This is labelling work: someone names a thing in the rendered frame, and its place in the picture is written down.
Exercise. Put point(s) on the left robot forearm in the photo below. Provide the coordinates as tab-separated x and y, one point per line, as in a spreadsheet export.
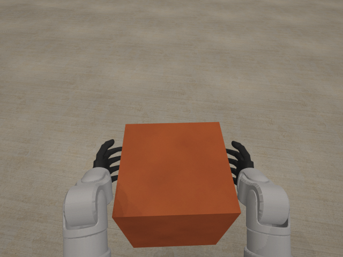
85	219

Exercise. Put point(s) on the right robot hand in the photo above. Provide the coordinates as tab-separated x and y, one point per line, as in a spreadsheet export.
244	160

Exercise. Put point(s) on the carton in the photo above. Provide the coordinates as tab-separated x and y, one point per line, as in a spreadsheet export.
175	186

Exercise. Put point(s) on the left robot hand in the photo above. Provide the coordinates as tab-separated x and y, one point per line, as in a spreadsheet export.
103	155

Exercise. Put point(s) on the right robot forearm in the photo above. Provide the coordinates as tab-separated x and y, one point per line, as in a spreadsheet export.
267	215

